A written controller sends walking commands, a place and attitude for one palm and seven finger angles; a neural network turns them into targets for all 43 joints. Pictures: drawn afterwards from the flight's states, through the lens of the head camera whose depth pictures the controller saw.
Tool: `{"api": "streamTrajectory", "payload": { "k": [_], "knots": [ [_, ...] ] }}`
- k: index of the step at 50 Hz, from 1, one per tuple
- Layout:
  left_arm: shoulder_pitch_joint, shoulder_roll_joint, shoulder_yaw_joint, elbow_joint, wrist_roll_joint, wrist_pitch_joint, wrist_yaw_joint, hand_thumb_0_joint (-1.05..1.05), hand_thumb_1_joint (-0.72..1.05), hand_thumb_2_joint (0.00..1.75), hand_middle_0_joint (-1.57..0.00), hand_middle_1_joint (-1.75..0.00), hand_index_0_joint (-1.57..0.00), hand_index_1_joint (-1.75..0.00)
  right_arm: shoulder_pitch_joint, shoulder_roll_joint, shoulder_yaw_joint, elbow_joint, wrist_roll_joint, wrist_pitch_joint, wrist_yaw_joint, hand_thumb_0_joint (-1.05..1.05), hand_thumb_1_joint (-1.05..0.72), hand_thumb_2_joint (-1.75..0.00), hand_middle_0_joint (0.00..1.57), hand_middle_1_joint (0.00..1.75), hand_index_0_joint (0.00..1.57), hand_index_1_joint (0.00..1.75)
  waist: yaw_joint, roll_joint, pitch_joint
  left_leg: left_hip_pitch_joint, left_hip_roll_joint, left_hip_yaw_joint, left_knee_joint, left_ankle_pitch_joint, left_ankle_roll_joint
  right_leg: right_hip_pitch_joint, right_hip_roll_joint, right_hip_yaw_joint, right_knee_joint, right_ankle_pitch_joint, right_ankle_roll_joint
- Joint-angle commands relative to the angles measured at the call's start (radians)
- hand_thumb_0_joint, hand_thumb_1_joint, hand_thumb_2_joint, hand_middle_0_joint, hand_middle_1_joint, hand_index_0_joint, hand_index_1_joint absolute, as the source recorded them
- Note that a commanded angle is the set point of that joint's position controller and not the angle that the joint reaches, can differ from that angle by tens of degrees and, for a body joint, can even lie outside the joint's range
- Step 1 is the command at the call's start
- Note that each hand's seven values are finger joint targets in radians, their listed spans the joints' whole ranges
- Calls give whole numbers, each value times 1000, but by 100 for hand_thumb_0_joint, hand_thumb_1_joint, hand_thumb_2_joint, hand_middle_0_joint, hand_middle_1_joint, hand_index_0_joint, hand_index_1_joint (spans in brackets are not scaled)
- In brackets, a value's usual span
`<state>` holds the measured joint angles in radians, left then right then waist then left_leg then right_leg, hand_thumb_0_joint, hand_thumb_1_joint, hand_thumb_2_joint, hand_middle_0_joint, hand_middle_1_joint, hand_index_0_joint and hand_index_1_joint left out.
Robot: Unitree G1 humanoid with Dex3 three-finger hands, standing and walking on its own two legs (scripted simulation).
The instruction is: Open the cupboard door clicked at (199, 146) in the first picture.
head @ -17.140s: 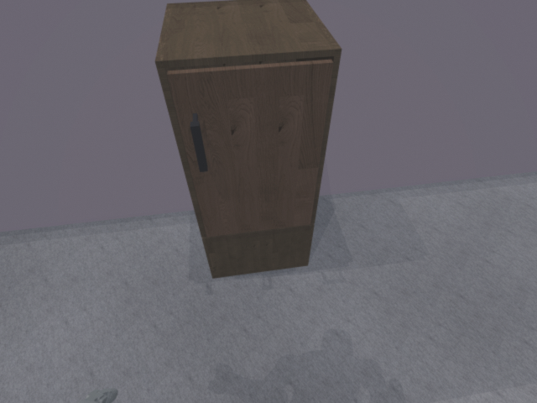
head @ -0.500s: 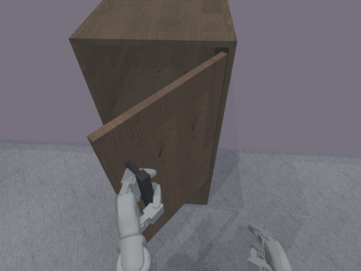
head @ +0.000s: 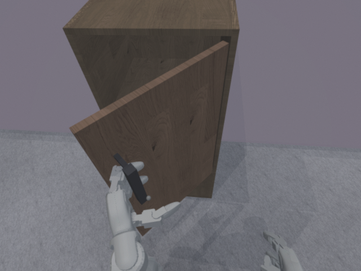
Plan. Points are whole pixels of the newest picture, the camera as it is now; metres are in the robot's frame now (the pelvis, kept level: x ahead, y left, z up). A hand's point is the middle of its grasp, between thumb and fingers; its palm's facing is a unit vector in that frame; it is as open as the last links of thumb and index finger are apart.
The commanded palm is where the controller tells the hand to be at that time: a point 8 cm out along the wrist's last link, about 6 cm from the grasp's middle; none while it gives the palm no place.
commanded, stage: open thumb and fingers to let go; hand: left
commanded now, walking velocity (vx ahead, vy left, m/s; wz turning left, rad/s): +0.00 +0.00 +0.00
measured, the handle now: (131, 179) +0.31 +0.12 +0.05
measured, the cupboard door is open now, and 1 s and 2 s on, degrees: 49 52 52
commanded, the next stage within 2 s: slide the hand sideways off the handle in 0.34 s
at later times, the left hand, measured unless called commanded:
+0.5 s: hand (143, 203) +0.25 +0.09 +0.05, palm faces +0.18 -0.98 -0.01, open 15.7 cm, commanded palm +0.22 +0.13 +0.05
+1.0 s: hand (131, 230) +0.20 +0.10 +0.05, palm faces -0.14 -0.99 +0.02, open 16.1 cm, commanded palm +0.18 +0.16 +0.05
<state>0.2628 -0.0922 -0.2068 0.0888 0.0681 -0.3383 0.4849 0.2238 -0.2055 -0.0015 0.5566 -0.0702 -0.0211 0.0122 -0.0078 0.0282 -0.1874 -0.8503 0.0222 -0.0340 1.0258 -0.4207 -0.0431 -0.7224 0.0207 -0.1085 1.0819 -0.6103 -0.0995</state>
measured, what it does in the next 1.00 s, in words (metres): shifts its weight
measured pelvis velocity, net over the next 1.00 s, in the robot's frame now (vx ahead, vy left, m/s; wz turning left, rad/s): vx -0.02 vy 0.07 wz -0.05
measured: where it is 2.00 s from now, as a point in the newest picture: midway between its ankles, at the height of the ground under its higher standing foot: outside the picture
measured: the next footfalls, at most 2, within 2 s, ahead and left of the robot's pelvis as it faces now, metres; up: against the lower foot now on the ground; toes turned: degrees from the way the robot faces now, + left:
none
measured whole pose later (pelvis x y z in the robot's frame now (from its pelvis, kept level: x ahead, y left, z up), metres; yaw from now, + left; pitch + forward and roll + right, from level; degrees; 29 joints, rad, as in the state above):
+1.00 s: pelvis -0.02 +0.07 -0.01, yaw -3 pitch +12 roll -2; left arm 0.38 0.05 -0.33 -0.10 0.05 -0.32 0.17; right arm 0.26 -0.19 0.04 0.39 -0.01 0.02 0.03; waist -0.02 0.04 -0.16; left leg -0.90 0.02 0.02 1.14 -0.45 0.03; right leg -0.76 0.01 -0.06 1.13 -0.59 -0.01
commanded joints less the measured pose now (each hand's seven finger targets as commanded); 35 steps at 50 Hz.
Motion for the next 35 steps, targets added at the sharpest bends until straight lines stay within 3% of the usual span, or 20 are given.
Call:
{"api": "streamTrajectory", "payload": {
  "k": [1,2,3,7,13,16,22,23,24,26,28,30,32,35],
  "knots": [
    [-61,-17,7,-238,13,-70,-3,0,-50,30,-27,-105,-27,-105,-65,-64,-22,-165,3,-49,-2,0,-90,-90,20,30,20,30,-8,-145,-218,127,-40,-1,-13,194,56,176,-96,207,-228,749,141],
    [-73,-30,-13,-242,15,-68,-5,0,-50,30,-27,-100,-27,-100,-69,-65,-20,-169,4,-49,-2,0,-90,-90,20,30,20,30,-16,-130,-200,131,-41,1,-13,185,58,157,-95,206,-234,731,141],
    [-68,-24,-9,-234,18,-64,-6,0,-50,30,-26,-95,-26,-95,-63,-67,-22,-169,4,-48,-3,0,-90,-90,20,30,20,30,-20,-168,-195,131,-38,-3,-14,188,61,155,-89,194,-234,715,138],
    [-113,-45,-34,-237,19,-68,2,0,-50,30,-22,-75,-22,-75,-79,-71,-19,-173,6,-51,-6,0,-90,-90,20,30,20,30,-28,-135,-164,144,-37,-3,-17,149,63,87,-77,174,-241,578,128],
    [-148,-75,-64,-226,34,-58,30,0,-50,30,-18,-45,-18,-45,-92,-69,-13,-184,7,-60,-3,0,-90,-90,20,30,20,30,-20,-98,-172,178,-32,-5,-30,141,68,30,-44,120,-223,436,100],
    [-142,-85,-66,-224,33,-43,44,0,-50,30,-15,-30,-15,-30,-95,-66,-10,-187,8,-58,-2,0,-90,-90,20,30,20,30,-13,-100,-194,198,-31,-4,-40,150,65,33,-35,101,-216,426,95],
    [-195,-128,-92,-215,40,0,73,0,-50,30,-15,-30,-15,-30,-117,-62,-3,-189,10,-53,5,0,-90,-90,20,30,20,30,-11,-55,-174,225,-26,-7,-58,145,64,-6,-13,66,-210,338,76],
    [-208,14,-286,-229,131,-52,-132,0,-50,30,-15,-30,-15,-30,-58,-109,-5,-174,19,-54,19,0,-90,-90,20,30,20,30,-116,-117,-90,190,-29,-9,-29,156,84,-66,-25,106,-192,420,90],
    [-217,80,-207,-324,88,-96,-248,0,-50,30,-15,-30,-15,-30,-50,-99,-22,-203,24,-49,16,0,-90,-90,20,30,20,30,-60,-39,-196,205,-31,-2,-21,178,84,-10,-31,117,-173,456,76],
    [-218,118,-199,-334,50,-130,-376,0,-50,30,-15,-30,-15,-30,-49,-96,-18,-214,32,-47,10,0,-90,-90,20,30,20,30,-57,-17,-221,227,-32,-5,-19,190,87,8,-35,121,-163,484,73],
    [-180,87,-209,-349,-18,-133,-465,0,-50,30,-15,-30,-15,-30,-44,-93,-16,-244,48,-54,7,0,-90,-90,20,30,20,30,-64,-16,-209,245,-25,-12,-27,167,87,-12,-25,106,-164,413,66],
    [-160,46,-179,-336,-105,-113,-479,0,-50,30,-15,-30,-15,-30,-57,-92,-9,-267,62,-62,-2,0,-90,-90,20,30,20,30,-58,-53,-162,237,-22,-18,-45,96,81,-37,-13,86,-190,302,69],
    [-110,47,-118,-317,-152,-84,-444,0,-50,30,-15,-30,-15,-30,-71,-99,-8,-280,68,-61,-7,0,-90,-90,20,30,20,30,-36,-95,-123,220,-17,-24,-71,29,74,-52,-3,70,-209,200,70],
    [-100,63,-77,-300,-113,-66,-354,0,-50,30,-15,-30,-15,-30,-75,-104,-9,-290,60,-52,-4,0,-90,-90,20,30,20,30,-24,-120,-116,201,-14,-34,-78,7,70,-79,-1,54,-175,168,70]
  ]
}}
